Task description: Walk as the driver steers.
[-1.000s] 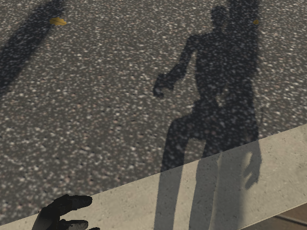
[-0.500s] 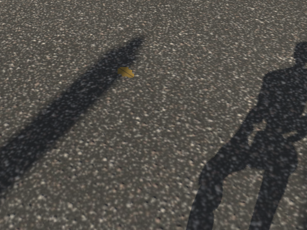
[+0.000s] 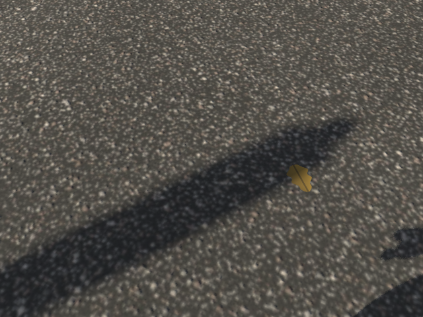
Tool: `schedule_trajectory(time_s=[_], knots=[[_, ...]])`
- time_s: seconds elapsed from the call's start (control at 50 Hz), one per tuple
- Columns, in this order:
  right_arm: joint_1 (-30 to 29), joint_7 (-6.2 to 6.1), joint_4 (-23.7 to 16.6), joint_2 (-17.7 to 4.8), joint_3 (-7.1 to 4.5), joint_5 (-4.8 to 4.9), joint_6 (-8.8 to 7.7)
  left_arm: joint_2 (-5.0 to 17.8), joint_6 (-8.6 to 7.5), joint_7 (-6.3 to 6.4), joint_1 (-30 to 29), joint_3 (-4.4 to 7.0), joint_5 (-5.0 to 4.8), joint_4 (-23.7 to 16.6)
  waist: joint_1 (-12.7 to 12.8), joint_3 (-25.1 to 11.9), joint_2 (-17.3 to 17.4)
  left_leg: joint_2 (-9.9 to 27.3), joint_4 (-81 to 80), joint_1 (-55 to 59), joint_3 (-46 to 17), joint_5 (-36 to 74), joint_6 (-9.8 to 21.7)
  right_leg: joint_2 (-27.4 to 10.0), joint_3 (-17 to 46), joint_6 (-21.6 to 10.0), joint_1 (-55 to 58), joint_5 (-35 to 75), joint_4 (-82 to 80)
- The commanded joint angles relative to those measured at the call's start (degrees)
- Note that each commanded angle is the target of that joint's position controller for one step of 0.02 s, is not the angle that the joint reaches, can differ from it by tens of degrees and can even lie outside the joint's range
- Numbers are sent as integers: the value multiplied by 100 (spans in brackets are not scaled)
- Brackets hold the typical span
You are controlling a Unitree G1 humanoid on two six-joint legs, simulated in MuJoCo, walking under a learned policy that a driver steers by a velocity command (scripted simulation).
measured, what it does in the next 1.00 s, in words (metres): walks ahead, turning left: left foot, then right foot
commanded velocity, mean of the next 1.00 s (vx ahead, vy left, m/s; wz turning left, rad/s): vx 0.33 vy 0.00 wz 0.65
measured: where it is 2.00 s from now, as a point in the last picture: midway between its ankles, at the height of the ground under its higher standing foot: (207, 293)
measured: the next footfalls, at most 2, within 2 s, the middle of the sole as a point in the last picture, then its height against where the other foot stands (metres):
left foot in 0.30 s outside the picture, level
right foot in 0.72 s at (221, 252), level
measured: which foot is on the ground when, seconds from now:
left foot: up 0.00-0.28, down 0.30-0.74, up 0.76-1.00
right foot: down 0.00-0.26, up 0.28-0.70, down 0.72-1.00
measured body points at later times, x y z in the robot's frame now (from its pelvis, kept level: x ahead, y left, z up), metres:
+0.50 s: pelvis +0.37 +0.01 +0.00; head +0.42 +0.04 +0.45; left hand +0.45 +0.34 -0.07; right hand +0.63 -0.18 -0.09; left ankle +0.42 +0.06 -0.73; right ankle +0.48 -0.16 -0.63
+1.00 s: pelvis +0.52 +0.00 +0.01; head +0.55 +0.01 +0.45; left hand +0.49 +0.29 -0.09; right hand +0.80 -0.12 -0.10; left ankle +0.42 +0.10 -0.70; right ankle +0.65 -0.05 -0.73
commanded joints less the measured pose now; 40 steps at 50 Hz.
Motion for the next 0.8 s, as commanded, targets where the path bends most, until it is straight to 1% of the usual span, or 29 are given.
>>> schedule_trajectory(time_s=[0.02, 0.06, 0.08, 0.1, 0.14, 0.16, 0.18, 0.22, 0.24, 0.26, 0.28, 0.3, 0.32, 0.34, 0.36, 0.38, 0.4, 0.44, 0.46, 0.52, 0.56, 0.6, 0.66, 0.7, 0.72, 0.74, 0.76, 0.78, 0.8], knots=[[-554, 220, -817, 181, 160, -115, 118, 233, -146, -49, 992, 113, -94, 204, 313, -174, -639, 830, 288, -2232, -139, 266, -82, -1564, 1805, -604, 1791, -455, -1887], [-881, 288, -1080, 325, 241, -128, 221, 189, -254, -135, 1091, 103, -215, 403, 194, 32, -671, 962, 143, -2470, -35, 505, -94, -1509, 1025, -468, 1581, 484, -2084], [-1095, 302, -1150, 329, 260, -131, 241, 136, -272, -149, 1051, 93, -232, 487, 175, 104, -597, 887, 12, -2394, 94, 798, -87, -1230, 410, -323, 1416, 951, -2205], [-1162, 325, -1325, 356, 305, -123, 249, 323, -329, -159, 966, 109, -203, 477, 26, 174, -874, 948, -285, -2317, 124, 1125, -101, -1356, 184, -350, 1220, 1470, -2262], [-1520, 329, -1440, 283, 324, -137, 235, 325, -367, -145, 742, 96, -224, 542, -92, 630, -608, 817, -1373, -2086, 494, 1554, -157, -1085, -605, -270, 983, 3077, -2239], [-1712, 362, -1436, 294, 347, -152, 202, 371, -368, -127, 745, 104, -250, 564, -35, 703, -389, 648, -2151, -1699, 862, 1812, -150, -881, -909, -197, 940, 3478, -2237], [-1855, 420, -1452, 350, 374, -158, 166, 505, -376, -88, 799, 129, -265, 601, -6, 738, -351, 468, -2870, -1257, 1174, 2082, -95, -818, -1130, -147, 975, 4029, -2153], [-1457, 455, -1230, 281, 331, -157, 125, 931, -329, 0, 1099, 228, -331, 620, -101, 286, -546, -82, -3454, -253, 1629, 2186, 23, -815, -1218, -23, 1398, 5903, -1230], [-1062, 394, -1275, -164, 60, 452, -17, 1876, -252, 221, 645, 521, -538, 258, -405, -146, -1214, -117, -3347, 259, 1267, 1956, -22, -884, -917, 90, 1577, 6972, -611], [-283, 361, -1093, -566, -111, 485, -43, 1917, -170, 317, 287, 581, -563, 100, -872, -624, -1218, -132, -3593, 1069, 1005, 1910, 175, -1030, -777, 90, 1502, 7241, 353], [761, 254, -783, -906, -340, 433, -3, 1597, -118, 325, 119, 528, -550, -48, -1241, -1105, -915, -87, -4220, 2438, 690, 2702, 402, -872, -717, 131, 1000, 6088, 1845], [656, 77, -691, -910, -366, 440, 48, 774, -118, 223, 515, 347, -462, -6, -813, -729, 226, 337, -4856, 3300, -22, 3416, 605, -64, -634, 342, -307, -237, 3648], [133, 19, -1085, -1327, -348, 123, 47, 193, -235, 149, 878, 149, -112, -317, -122, -1149, 1554, 1138, -3820, 4152, -1677, 7000, 1237, 541, -73, 396, -1693, -2654, 5821], [136, 39, -1326, -1219, -325, -215, 10, 643, -362, 49, 1183, 127, -299, -593, -235, -3032, 1104, 2300, -4733, 5153, -3616, 5574, 2371, 564, 1287, 352, -2354, -2278, 6567], [-292, 64, -1519, -1069, -333, -94, 21, 1081, -405, 33, 751, 196, -372, -614, -200, -2850, -80, 2041, -5232, 4542, -3792, 3846, 2213, 360, 1478, 204, -2262, -1751, 6049], [-671, 77, -1576, -833, -284, 142, -7, 1070, -359, 53, 490, 236, -369, -657, 93, -1984, -734, 1703, -5469, 3585, -3476, 3007, 1930, 198, 1406, 214, -2333, -1512, 5531], [-861, 75, -1589, -651, -213, 273, -37, 1002, -266, 95, 486, 238, -300, -573, 341, -1448, -1119, 1467, -5609, 2683, -3227, 3011, 1714, 43, 1415, 297, -2112, -1423, 5169], [-1065, 17, -1547, -626, -237, 231, -4, 1015, -96, 139, 368, 294, -266, -624, 569, -796, -852, 1100, -5716, 1279, -2580, 3927, 1509, -45, 1318, 444, -1622, -1352, 4448], [-1055, -42, -1452, -510, -214, 242, 21, 908, -51, 149, 347, 283, -254, -610, 595, -709, -758, 974, -5595, 874, -2217, 4328, 1384, -123, 1228, 492, -1481, -1264, 4040], [-810, -262, -1211, -461, -197, 219, 161, 437, -9, 163, -10, 144, -196, -705, 437, -974, -444, 479, -5160, 372, -1503, 5026, 1002, 62, 855, 558, -1113, -357, 2732], [-776, -362, -1153, -380, -170, 226, 316, 335, 39, 135, -250, 106, -231, -740, 307, -1251, -64, 252, -4976, 285, -1266, 4583, 672, 202, 726, 548, -706, 443, 1997], [-720, -394, -1120, -265, -123, 217, 390, 343, 72, 97, -548, 107, -275, -804, 155, -1242, 256, 299, -4912, 295, -1382, 3788, 503, 236, 738, 510, -528, 851, 1503], [-663, -341, -1109, -114, -54, 167, 397, 450, 59, 47, -871, 145, -300, -910, -3, -988, 523, 612, -4689, 639, -1920, 3006, 512, 203, 903, 365, -543, 624, 879], [-761, -311, -1117, -24, -7, 183, 376, 497, -18, -8, -751, 211, -273, -879, 152, -879, 603, 618, -4374, 845, -2116, 2615, 370, 186, 897, 144, -81, 908, -135], [-731, -290, -1100, 88, 30, 168, 344, 492, -68, -32, -624, 237, -238, -836, 257, -815, 543, 438, -4139, 742, -2038, 2179, 173, 63, 916, -28, 476, 1803, -819], [-364, -263, -1095, 397, 117, 43, 287, 718, -97, -20, -586, 253, -124, -902, 65, -1044, -139, 34, -3313, 319, -1629, 694, -164, -836, 1675, -369, 1330, 3773, -702], [278, -268, -984, 254, 89, 120, 246, 814, -39, 1, -496, 262, 40, -879, -189, -1198, -1552, -600, -2317, -500, -1113, -1802, -618, -1910, 2868, -1517, 1966, 5579, -621], [157, -265, -971, -201, -7, 130, 251, 574, -1, -10, -125, 255, -68, -709, 5, -1486, -1766, -287, -1606, -823, -914, -2213, -936, -2328, 3851, -2044, 1971, 4656, -875], [-245, -284, -935, -475, -98, 157, 330, 475, 37, -18, -58, 238, -171, -699, 232, -1309, -1201, -126, -1019, -939, -811, -1996, -1089, -1993, 3569, -1896, 1864, 3621, -873]])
